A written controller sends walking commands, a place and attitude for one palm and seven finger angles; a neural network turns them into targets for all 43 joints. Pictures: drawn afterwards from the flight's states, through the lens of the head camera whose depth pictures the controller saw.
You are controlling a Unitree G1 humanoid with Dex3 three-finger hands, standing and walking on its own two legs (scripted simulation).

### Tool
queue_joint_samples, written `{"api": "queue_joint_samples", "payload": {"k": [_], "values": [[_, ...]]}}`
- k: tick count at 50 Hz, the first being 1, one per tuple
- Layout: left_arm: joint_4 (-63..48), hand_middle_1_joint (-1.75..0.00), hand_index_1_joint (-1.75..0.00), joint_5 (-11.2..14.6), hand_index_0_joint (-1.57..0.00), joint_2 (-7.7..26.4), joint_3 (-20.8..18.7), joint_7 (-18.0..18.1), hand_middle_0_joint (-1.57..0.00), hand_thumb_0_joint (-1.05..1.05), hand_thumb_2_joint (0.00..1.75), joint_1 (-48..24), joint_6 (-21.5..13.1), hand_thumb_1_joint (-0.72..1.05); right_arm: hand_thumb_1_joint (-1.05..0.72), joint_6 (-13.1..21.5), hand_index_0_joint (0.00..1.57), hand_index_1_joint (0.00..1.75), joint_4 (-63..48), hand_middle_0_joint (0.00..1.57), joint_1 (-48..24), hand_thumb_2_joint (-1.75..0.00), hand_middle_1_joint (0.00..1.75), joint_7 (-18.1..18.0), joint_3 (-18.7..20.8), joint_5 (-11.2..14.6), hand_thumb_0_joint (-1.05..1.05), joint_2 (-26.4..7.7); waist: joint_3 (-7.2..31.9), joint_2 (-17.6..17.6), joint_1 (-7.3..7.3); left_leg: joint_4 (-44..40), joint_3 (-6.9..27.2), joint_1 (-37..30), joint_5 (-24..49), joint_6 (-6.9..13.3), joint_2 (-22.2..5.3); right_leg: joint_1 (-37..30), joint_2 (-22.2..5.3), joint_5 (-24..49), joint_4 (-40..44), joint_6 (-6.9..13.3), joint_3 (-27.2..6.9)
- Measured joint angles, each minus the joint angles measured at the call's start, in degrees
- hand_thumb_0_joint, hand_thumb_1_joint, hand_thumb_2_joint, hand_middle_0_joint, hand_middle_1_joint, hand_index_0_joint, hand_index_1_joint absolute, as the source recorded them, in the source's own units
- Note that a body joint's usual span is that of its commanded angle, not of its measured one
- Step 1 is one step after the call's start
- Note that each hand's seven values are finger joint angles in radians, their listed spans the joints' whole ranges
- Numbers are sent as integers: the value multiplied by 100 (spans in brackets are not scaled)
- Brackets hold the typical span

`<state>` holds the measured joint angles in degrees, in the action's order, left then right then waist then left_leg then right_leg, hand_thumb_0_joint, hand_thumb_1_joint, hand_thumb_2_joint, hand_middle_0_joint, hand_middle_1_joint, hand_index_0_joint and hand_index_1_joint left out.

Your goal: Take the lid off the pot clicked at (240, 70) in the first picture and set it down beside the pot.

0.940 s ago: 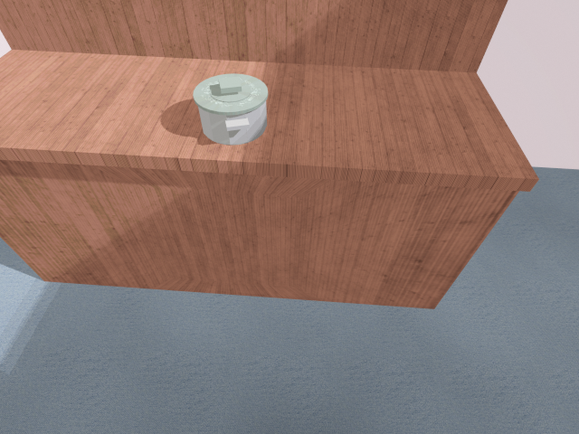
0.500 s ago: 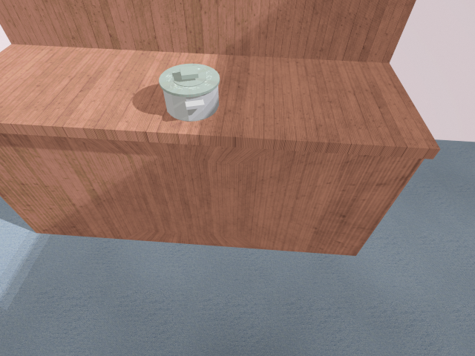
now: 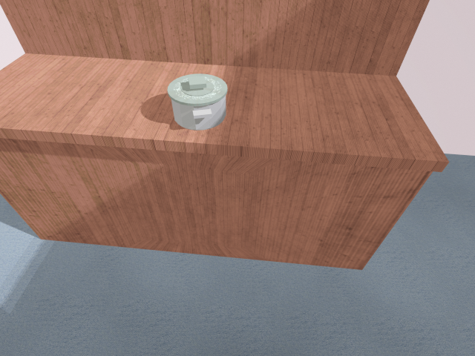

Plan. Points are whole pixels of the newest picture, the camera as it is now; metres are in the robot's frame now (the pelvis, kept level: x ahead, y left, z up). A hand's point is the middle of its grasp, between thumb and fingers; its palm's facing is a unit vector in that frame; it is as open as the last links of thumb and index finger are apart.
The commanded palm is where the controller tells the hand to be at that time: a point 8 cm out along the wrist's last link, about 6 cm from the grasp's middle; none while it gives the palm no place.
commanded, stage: take the last steps up to it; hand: left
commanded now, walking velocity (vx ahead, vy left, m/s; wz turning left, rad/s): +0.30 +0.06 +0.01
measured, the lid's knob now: (197, 82) +0.82 +0.17 +0.06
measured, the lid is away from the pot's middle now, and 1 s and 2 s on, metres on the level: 0.00 0.00 0.00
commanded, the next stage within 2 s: come to a stop and stand still in 0.68 s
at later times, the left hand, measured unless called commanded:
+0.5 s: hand (145, 315) +0.24 +0.21 -0.17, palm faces -0.02 -0.99 -0.15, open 7.4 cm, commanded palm none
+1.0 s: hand (154, 274) +0.33 +0.22 -0.17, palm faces +0.04 -0.97 -0.23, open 7.3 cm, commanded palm none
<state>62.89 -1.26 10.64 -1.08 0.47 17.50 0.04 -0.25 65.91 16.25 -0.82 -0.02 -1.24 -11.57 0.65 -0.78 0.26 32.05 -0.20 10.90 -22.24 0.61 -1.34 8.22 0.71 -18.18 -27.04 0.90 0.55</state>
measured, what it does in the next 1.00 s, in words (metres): walks ahead: right foot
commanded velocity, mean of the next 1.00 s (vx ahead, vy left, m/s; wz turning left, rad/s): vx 0.12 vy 0.02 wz -0.03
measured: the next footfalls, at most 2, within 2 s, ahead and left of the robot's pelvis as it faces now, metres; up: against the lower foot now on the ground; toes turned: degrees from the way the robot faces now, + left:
right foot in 0.62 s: +0.36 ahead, -0.05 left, +0.00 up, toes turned -6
left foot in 1.04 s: +0.37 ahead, +0.13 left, +0.00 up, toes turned -2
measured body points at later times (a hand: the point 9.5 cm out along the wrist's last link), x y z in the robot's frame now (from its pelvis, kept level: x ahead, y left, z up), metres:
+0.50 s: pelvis +0.16 +0.04 +0.00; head +0.20 +0.05 +0.45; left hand +0.24 +0.27 -0.15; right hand +0.04 -0.13 -0.14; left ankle +0.03 +0.12 -0.74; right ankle +0.27 -0.07 -0.69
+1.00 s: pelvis +0.33 +0.03 +0.00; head +0.34 +0.03 +0.45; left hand +0.33 +0.27 -0.15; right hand +0.42 -0.20 -0.15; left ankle +0.39 +0.17 -0.72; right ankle +0.32 -0.05 -0.74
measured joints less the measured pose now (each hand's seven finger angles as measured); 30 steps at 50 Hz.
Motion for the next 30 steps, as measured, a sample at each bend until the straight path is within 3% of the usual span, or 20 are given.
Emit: {"api": "queue_joint_samples", "payload": {"k": [4, 7, 8, 10, 12, 16, 20, 23, 27, 30], "values": [[-36, -30, -30, -27, -20, -52, -112, -2, -20, 1, 90, 337, -93, 90, -91, -1, 20, 30, -55, 20, 248, -89, 30, 55, 78, 8, 0, 31, 13, 85, 44, 809, -276, 446, -442, 62, -40, -174, -92, -143, 61, -8, 104], [23, -30, -30, -27, -20, -52, -168, -16, -20, 1, 90, 561, -88, 90, -91, 158, 20, 30, -193, 20, 332, -89, 30, 58, 111, 30, 0, 54, -93, 234, 48, 146, -463, 347, 50, 103, 3, -166, -244, -422, -256, -62, 40], [69, -30, -30, -8, -20, -57, -183, -31, -20, 1, 90, 609, -44, 90, -91, 240, 20, 30, -235, 20, 351, -89, 30, 36, 132, 7, 0, 64, -124, 283, 35, 150, -543, 331, 378, 142, 46, -2, -302, -617, -713, 1, 9], [172, -30, -30, -21, -20, -80, -193, -51, -20, 1, 90, 647, 68, 91, -91, 342, 20, 30, -321, 20, 445, -89, 30, -23, 152, -19, 0, 101, -126, 315, -23, 160, -685, 213, 297, 232, 108, 537, -296, -937, -2032, 125, -65], [214, -30, -30, -52, -19, -84, -216, -77, -20, 1, 90, 590, 97, 91, -91, 383, 20, 30, -345, 20, 592, -89, 30, -59, 136, -15, 0, 167, -93, 303, -102, -169, -743, -27, 231, 293, 175, 1126, -308, -700, -3111, 195, -2], [27, -30, -30, -61, -19, -14, -255, -134, -20, 1, 90, 227, -4, 91, -91, 485, 20, 30, -194, 20, 860, -89, 30, -107, 15, 25, 0, 423, -183, 334, -137, -1072, -738, -583, 507, 310, 321, 2044, -443, 81, -3806, 97, 143], [-247, -30, -30, -34, -19, -24, -263, -156, -20, 1, 90, -228, -51, 91, -91, 551, 20, 30, -13, 20, 1062, -89, 30, -131, -77, 48, 0, 654, -306, 288, -150, -1654, -699, -1071, 581, 305, 365, 2610, -504, 348, -3496, 29, 267], [-419, -30, -30, -9, -19, -85, -242, -172, -20, 1, 90, -581, -48, 91, -91, 553, 20, 30, 79, 20, 1151, -89, 30, -139, -98, 44, 0, 751, -387, 232, -206, -1897, -687, -1396, 499, 260, 378, 2731, -510, 619, -2685, 38, 424], [-613, -30, -30, 13, -19, -212, -193, -177, -20, 1, 90, -992, -93, 91, -91, 523, 20, 30, 153, 20, 1185, -89, 30, -141, -83, 25, 0, 747, -493, 117, -334, -1886, -699, -1742, 164, 175, 371, 2486, -370, 733, -1472, 192, 608], [-750, -30, -30, -9, -19, -291, -152, -162, -20, 1, 90, -1126, -235, 91, -91, 470, 20, 30, 215, 20, 1263, -89, 30, -124, -35, 31, 0, 687, -490, -7, -364, -1067, -656, -1717, -452, 89, 253, 1914, -160, 899, -767, 363, 695]]}}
